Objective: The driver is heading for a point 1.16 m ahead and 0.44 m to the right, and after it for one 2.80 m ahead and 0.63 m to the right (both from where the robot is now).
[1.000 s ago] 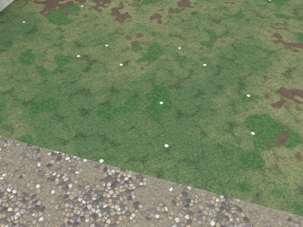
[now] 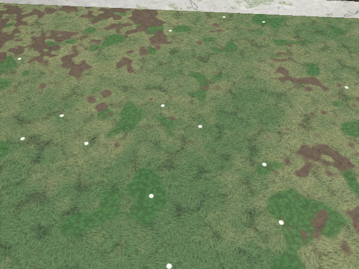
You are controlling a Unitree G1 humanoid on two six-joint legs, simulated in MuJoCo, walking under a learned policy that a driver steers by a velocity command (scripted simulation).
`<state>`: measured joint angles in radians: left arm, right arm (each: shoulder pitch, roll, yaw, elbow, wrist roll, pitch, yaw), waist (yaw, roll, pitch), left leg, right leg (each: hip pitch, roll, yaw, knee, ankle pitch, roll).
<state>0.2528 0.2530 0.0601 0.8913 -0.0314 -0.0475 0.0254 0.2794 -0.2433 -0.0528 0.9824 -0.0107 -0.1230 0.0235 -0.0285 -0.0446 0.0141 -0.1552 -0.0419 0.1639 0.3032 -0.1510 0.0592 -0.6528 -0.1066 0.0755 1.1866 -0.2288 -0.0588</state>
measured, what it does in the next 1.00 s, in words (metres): walks ahead, turning right: right foot, then left foot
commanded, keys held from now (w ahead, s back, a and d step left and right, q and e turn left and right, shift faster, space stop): w+e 0.68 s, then w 0.32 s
